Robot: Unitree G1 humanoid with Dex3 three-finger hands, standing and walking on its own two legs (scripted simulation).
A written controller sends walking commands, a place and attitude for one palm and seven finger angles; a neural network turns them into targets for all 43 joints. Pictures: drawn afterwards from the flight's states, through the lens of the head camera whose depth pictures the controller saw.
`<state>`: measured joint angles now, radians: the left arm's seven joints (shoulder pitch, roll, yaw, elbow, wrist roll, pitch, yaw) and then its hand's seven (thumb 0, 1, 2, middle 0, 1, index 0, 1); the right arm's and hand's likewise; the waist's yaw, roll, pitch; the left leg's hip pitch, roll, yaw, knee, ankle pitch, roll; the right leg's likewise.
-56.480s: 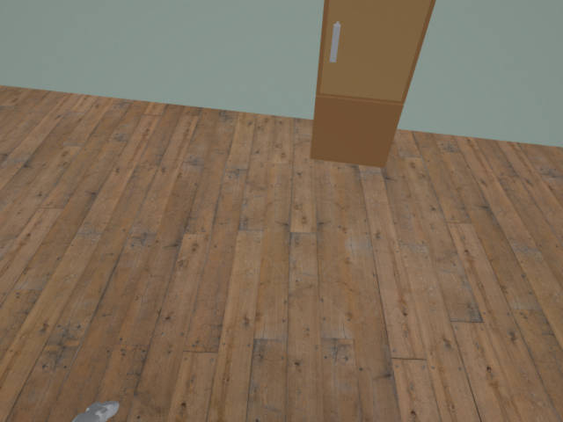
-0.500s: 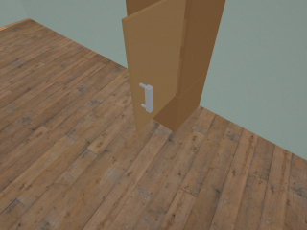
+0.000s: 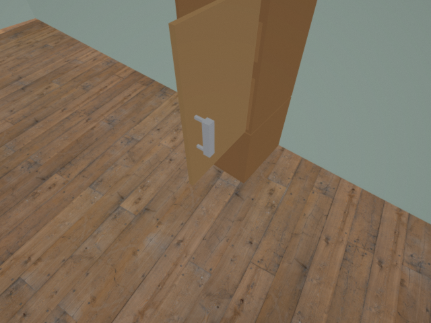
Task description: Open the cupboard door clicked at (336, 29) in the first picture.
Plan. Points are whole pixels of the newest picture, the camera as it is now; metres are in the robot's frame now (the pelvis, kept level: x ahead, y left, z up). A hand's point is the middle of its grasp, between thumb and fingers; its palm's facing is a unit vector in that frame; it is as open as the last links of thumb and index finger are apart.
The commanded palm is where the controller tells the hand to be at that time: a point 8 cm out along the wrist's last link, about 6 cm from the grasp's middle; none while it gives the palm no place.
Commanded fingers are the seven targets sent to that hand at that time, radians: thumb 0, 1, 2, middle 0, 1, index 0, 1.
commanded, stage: look to check the result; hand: left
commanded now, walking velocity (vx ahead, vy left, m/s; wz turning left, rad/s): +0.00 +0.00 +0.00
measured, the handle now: (203, 135) +0.66 +0.08 -0.10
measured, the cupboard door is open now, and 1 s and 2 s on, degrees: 93 93 93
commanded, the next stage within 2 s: stand and wait in 0.34 s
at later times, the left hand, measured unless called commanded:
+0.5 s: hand out of the picture +0.02 +0.16 -0.18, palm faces +0.02 -0.98 -0.19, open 7.4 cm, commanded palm none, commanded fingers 0.00 0.90 0.90 -0.20 -0.30 -0.20 -0.30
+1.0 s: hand out of the picture +0.03 +0.15 -0.17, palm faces +0.02 -0.98 -0.19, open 7.4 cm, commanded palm none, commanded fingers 0.00 0.90 0.90 -0.20 -0.30 -0.20 -0.30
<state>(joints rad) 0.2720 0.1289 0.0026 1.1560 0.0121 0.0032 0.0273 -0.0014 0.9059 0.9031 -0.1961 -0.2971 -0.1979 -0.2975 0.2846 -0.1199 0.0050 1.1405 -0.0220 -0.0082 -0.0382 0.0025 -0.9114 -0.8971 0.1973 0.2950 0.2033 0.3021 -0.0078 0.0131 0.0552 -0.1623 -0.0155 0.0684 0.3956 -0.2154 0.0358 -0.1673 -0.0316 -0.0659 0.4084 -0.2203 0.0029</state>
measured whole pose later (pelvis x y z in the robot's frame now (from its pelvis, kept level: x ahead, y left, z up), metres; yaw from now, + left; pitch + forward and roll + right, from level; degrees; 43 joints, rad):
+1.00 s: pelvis +0.03 -0.02 +0.00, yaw +0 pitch -1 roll +0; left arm 0.25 0.15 0.00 1.15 0.01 -0.01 0.03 0.00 0.91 0.90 -0.20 -0.30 -0.20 -0.30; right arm 0.25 -0.14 0.01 1.16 -0.02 -0.01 -0.04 0.00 -0.91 -0.90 0.20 0.29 0.20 0.30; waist -0.01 0.01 0.06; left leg -0.11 0.01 0.05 0.36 -0.24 0.00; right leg -0.11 0.00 -0.08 0.37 -0.25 -0.02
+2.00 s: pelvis +0.03 -0.03 +0.00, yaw +0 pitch -1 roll +0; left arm 0.22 0.18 0.00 1.15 0.01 -0.01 0.02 0.00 0.90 0.90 -0.20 -0.30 -0.20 -0.30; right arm 0.23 -0.18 0.00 1.16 -0.02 -0.01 -0.04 0.00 -0.91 -0.90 0.20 0.30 0.20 0.30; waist -0.01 0.01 0.07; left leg -0.10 0.02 0.05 0.34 -0.23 -0.01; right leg -0.10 0.01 -0.08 0.35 -0.23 -0.03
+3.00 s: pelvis +0.04 -0.07 +0.00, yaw -30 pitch +3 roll +1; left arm 0.27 0.22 0.08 0.92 0.03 0.04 0.01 0.00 0.90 0.90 -0.20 -0.30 -0.20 -0.30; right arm 0.01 -0.20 -0.04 0.87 0.00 0.04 -0.04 0.01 -0.91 -0.90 0.20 0.30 0.20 0.30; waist 0.06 -0.04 0.10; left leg -0.40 -0.01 -0.06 0.77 -0.39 -0.06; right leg -0.25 0.15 0.25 0.46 -0.24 -0.07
